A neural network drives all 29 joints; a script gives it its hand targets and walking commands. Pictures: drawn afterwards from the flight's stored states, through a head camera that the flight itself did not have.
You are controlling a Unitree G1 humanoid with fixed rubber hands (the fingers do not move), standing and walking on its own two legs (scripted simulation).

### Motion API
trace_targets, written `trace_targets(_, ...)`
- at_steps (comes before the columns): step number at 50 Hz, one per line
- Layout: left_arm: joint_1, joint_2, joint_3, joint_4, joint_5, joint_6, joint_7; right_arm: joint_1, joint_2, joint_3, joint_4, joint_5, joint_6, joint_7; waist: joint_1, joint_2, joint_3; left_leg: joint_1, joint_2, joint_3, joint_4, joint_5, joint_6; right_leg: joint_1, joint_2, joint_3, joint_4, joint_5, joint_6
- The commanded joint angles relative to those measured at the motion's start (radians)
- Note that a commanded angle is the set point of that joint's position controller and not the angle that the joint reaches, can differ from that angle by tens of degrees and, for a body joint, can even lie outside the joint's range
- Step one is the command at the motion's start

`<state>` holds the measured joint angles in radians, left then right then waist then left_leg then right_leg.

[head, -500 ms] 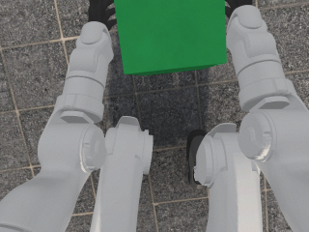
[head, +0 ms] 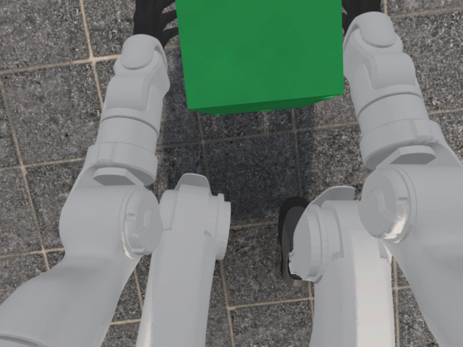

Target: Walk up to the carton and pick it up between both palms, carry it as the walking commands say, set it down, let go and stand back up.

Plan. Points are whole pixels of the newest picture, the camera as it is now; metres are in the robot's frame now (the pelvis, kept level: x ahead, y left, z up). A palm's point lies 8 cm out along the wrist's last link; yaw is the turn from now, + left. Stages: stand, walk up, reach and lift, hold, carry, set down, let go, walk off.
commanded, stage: set down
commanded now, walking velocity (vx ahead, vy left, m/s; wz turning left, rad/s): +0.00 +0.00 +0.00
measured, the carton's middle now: (255, 29) +0.55 +0.01 -0.22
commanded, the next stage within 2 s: none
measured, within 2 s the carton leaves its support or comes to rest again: rests again in 0.18 s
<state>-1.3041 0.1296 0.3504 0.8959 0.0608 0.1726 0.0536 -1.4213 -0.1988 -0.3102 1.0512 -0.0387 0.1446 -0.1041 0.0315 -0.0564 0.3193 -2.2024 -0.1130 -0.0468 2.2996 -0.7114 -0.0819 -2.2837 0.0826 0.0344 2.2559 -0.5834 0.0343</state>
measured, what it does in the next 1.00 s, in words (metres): stands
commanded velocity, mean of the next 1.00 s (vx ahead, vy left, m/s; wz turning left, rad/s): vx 0.00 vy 0.00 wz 0.00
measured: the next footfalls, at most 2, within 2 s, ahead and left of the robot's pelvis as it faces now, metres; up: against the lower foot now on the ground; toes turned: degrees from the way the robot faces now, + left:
none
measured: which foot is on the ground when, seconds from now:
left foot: down 0.00-1.00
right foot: down 0.00-1.00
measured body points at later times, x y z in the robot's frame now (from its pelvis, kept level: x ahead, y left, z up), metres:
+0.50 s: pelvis +0.00 +0.00 +0.00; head +0.35 +0.02 +0.27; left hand +0.53 +0.16 -0.17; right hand +0.56 -0.13 -0.16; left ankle +0.09 +0.13 -0.32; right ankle +0.11 -0.12 -0.32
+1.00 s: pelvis -0.02 +0.01 +0.01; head +0.36 +0.02 +0.25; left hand +0.53 +0.20 -0.16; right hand +0.55 -0.16 -0.16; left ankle +0.08 +0.13 -0.32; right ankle +0.11 -0.12 -0.32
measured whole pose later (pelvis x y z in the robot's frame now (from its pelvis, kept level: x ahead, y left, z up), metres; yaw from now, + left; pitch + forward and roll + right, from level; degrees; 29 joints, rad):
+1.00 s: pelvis -0.02 +0.01 +0.01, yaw -1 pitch +29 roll +0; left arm -1.35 0.32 0.11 0.88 -0.22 0.10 0.14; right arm -1.41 -0.39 -0.10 0.98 0.19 0.08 -0.13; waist 0.04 0.00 0.52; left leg -2.12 -0.11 -0.03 2.28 -0.67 -0.05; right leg -2.17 0.08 0.05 2.22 -0.56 0.07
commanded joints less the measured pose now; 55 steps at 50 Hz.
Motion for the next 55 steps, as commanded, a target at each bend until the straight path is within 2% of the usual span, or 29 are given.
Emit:
trace_targets(1, -0.55, -0.815, -0.369, -0.078, -0.044, -0.021, -0.222, -0.352, 0.984, 0.294, 0.039, 0.032, 0.009, 0.222, 0.06, 0.067, -1.025, 0.346, -0.033, 0.121, -0.267, 0.418, 0.037, 0.563, 0.089, -0.074, -0.144, 0.36, -0.023)
trace_targets(4, -0.542, -0.796, -0.353, -0.067, -0.036, -0.021, -0.219, -0.36, 0.961, 0.28, 0.037, 0.031, 0.006, 0.223, 0.064, 0.078, -1.015, 0.346, -0.032, 0.122, -0.267, 0.406, 0.037, 0.552, 0.087, -0.07, -0.145, 0.344, -0.023)
trace_targets(5, -0.541, -0.792, -0.348, -0.061, -0.035, -0.022, -0.217, -0.351, 0.946, 0.277, 0.044, 0.026, 0.005, 0.222, 0.056, 0.071, -1.014, 0.353, -0.03, 0.117, -0.266, 0.409, 0.035, 0.551, 0.086, -0.077, -0.141, 0.347, -0.022)
trace_targets(12, -0.529, -0.728, -0.311, -0.053, -0.027, -0.034, -0.202, -0.346, 0.884, 0.262, 0.042, 0.02, -0.007, 0.21, 0.056, 0.056, -1.021, 0.362, -0.029, 0.116, -0.263, 0.407, 0.03, 0.573, 0.081, -0.075, -0.145, 0.351, -0.015)
trace_targets(17, -0.482, -0.571, -0.257, -0.031, -0.012, -0.051, -0.162, -0.311, 0.72, 0.225, 0.037, 0.015, -0.027, 0.18, 0.072, 0.075, -1.035, 0.382, -0.023, 0.122, -0.263, 0.408, 0.02, 0.591, 0.075, -0.072, -0.144, 0.359, -0.008)
trace_targets(21, -0.369, -0.301, -0.166, -0.014, 0.004, -0.081, -0.085, -0.245, 0.422, 0.163, 0.026, 0.01, -0.055, 0.111, 0.071, 0.074, -1.062, 0.414, -0.015, 0.124, -0.263, 0.406, 0.012, 0.62, 0.062, -0.075, -0.149, 0.359, -0.001)
trace_targets(23, -0.286, -0.063, -0.101, -0.002, 0.002, -0.106, -0.022, -0.182, 0.188, 0.13, 0.023, 0.022, -0.073, 0.049, 0.079, 0.063, -1.082, 0.434, -0.01, 0.13, -0.268, 0.406, 0.007, 0.661, 0.052, -0.075, -0.163, 0.361, 0.006)
trace_targets(24, -0.248, 0.063, -0.086, 0.002, -0.011, -0.117, 0.015, -0.148, 0.06, 0.117, 0.02, 0.033, -0.085, 0.012, 0.071, 0.063, -1.096, 0.449, -0.003, 0.127, -0.272, 0.409, 0.005, 0.683, 0.043, -0.074, -0.171, 0.364, 0.008)
trace_targets(25, -0.223, 0.164, -0.075, 0.006, -0.022, -0.129, 0.045, -0.135, -0.033, 0.114, 0.013, 0.047, -0.096, -0.017, 0.083, 0.064, -1.119, 0.46, 0.001, 0.13, -0.276, 0.42, 0.002, 0.703, 0.036, -0.071, -0.178, 0.37, 0.009)
trace_targets(27, -0.226, 0.224, -0.095, 0.004, -0.069, -0.146, 0.076, -0.149, -0.104, 0.132, -0.007, 0.088, -0.113, -0.051, 0.076, 0.064, -1.182, 0.483, 0.012, 0.126, -0.282, 0.444, 0.002, 0.747, 0.026, -0.064, -0.184, 0.388, 0.011)
trace_targets(31, -0.293, 0.251, -0.178, -0.09, -0.183, -0.168, 0.083, -0.212, -0.119, 0.221, -0.09, 0.207, -0.13, -0.057, 0.076, 0.071, -1.343, 0.547, 0.031, 0.116, -0.28, 0.55, 0.009, 0.822, 0.012, -0.062, -0.159, 0.478, 0.006)
trace_targets(34, -0.329, 0.264, -0.222, -0.124, -0.246, -0.16, 0.072, -0.236, -0.137, 0.245, -0.105, 0.239, -0.122, -0.051, 0.06, 0.058, -1.408, 0.558, 0.044, 0.109, -0.282, 0.547, 0.016, 0.85, -0.002, -0.069, -0.152, 0.466, -0.001)
trace_targets(36, -0.353, 0.262, -0.253, -0.126, -0.281, -0.147, 0.065, -0.265, -0.165, 0.248, -0.112, 0.248, -0.116, -0.045, 0.038, 0.061, -1.438, 0.58, 0.054, 0.099, -0.281, 0.53, 0.018, 0.856, -0.01, -0.074, -0.146, 0.438, -0.007)
trace_targets(38, -0.348, 0.275, -0.253, -0.102, -0.287, -0.136, 0.062, -0.274, -0.205, 0.228, -0.116, 0.245, -0.113, -0.039, 0.03, 0.071, -1.425, 0.6, 0.063, 0.092, -0.275, 0.531, 0.017, 0.84, -0.016, -0.076, -0.142, 0.425, -0.009)
trace_targets(40, -0.345, 0.283, -0.249, -0.12, -0.28, -0.135, 0.067, -0.272, -0.247, 0.211, -0.127, 0.241, -0.119, -0.032, 0.04, 0.096, -1.389, 0.606, 0.06, 0.087, -0.282, 0.542, 0.013, 0.801, -0.021, -0.071, -0.145, 0.408, -0.011)
trace_targets(44, -0.298, 0.306, -0.222, -0.039, -0.266, -0.12, 0.07, -0.249, -0.285, 0.187, -0.093, 0.213, -0.114, -0.019, 0.023, 0.066, -1.32, 0.59, 0.059, 0.07, -0.3, 0.497, 0.016, 0.753, -0.027, -0.073, -0.15, 0.357, -0.012)
trace_targets(46, -0.297, 0.311, -0.213, -0.084, -0.27, -0.113, 0.076, -0.251, -0.297, 0.18, -0.143, 0.21, -0.109, -0.017, 0.025, 0.062, -1.407, 0.643, 0.052, 0.076, -0.314, 0.507, 0.013, 0.801, -0.027, -0.082, -0.163, 0.367, -0.011)
trace_targets(49, -0.307, 0.327, -0.223, -0.223, -0.288, -0.087, 0.095, -0.266, -0.31, 0.191, -0.287, 0.235, -0.083, -0.026, 0.025, 0.066, -1.648, 0.798, 0.045, 0.08, -0.329, 0.593, 0.011, 0.911, -0.021, -0.105, -0.178, 0.428, -0.015)
trace_targets(51, -0.287, 0.327, -0.218, -0.276, -0.287, -0.056, 0.105, -0.249, -0.307, 0.195, -0.34, 0.231, -0.051, -0.032, 0.025, 0.056, -1.718, 0.849, 0.039, 0.09, -0.354, 0.585, 0.016, 0.964, -0.017, -0.115, -0.206, 0.419, -0.02)
trace_targets(55, -0.271, 0.312, -0.185, -0.33, -0.271, -0.009, 0.112, -0.234, -0.294, 0.183, -0.388, 0.208, 0.003, -0.041, 0.036, 0.022, -1.674, 0.812, 0.031, 0.104, -0.415, 0.514, 0.024, 1.004, -0.011, -0.113, -0.273, 0.375, -0.025)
